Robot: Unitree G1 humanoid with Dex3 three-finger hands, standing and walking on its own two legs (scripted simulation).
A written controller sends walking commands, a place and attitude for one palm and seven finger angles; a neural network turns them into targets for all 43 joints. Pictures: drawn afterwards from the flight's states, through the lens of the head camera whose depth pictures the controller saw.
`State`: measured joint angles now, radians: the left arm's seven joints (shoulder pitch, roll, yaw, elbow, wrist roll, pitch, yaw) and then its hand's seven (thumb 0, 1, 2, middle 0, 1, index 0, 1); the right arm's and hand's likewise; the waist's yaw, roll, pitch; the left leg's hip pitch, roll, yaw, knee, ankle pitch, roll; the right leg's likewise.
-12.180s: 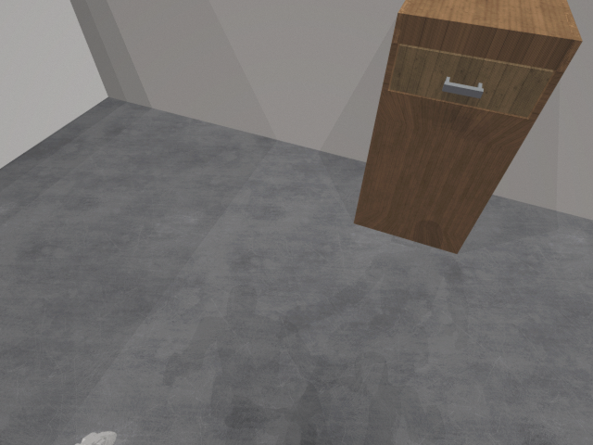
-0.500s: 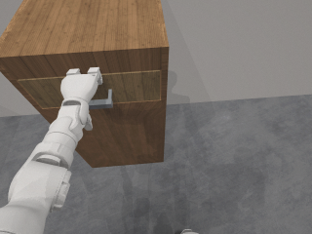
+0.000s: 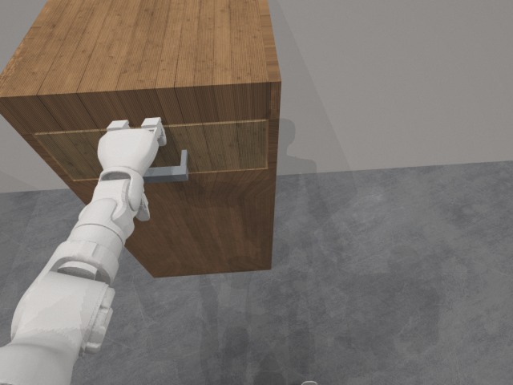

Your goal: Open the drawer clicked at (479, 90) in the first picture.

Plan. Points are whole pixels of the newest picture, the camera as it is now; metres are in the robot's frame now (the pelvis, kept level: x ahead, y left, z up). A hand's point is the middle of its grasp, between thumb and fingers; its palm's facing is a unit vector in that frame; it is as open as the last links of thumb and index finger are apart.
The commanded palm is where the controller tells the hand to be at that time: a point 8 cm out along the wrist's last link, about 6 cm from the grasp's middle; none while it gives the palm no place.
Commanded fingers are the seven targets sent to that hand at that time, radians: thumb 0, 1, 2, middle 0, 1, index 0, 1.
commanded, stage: lower the fingers behind the handle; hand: left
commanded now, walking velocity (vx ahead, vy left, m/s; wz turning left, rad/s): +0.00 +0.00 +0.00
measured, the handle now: (159, 165) +0.51 +0.18 -0.01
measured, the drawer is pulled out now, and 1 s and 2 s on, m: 0.00 0.00 0.00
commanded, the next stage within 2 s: close the thumb around the handle in 1.46 s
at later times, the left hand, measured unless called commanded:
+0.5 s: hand (154, 179) +0.47 +0.18 +0.00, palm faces -0.07 +0.00 -1.00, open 13.8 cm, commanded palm +0.45 +0.19 +0.05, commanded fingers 0.00 -0.50 0.30 -0.30 -1.20 -0.30 -1.20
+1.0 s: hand (158, 189) +0.47 +0.18 -0.03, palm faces -0.06 -0.01 -1.00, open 13.8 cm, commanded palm +0.45 +0.19 +0.02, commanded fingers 0.00 -0.50 0.30 -0.30 -1.20 -0.30 -1.20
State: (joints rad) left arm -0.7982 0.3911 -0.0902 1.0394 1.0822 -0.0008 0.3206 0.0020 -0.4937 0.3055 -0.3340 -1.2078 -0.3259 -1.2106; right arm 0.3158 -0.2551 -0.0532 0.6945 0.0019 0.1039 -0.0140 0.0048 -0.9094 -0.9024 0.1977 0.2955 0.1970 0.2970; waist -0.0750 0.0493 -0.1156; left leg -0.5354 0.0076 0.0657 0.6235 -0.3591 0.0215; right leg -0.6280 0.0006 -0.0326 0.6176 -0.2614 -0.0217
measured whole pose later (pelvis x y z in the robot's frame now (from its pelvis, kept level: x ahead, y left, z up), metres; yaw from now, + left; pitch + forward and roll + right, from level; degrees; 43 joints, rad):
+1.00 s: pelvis -0.01 +0.00 -0.03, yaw +0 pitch +22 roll +0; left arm -0.83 0.39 -0.06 1.14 1.11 -0.01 0.43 0.00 -0.49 0.31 -0.30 -1.21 -0.32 -1.21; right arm 0.32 -0.26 -0.05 0.72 -0.03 0.09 0.00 0.00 -0.91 -0.90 0.20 0.30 0.20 0.30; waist -0.12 0.05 -0.15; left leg -0.77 0.02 0.06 0.82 -0.43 0.02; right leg -0.86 0.00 -0.04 0.79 -0.31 -0.03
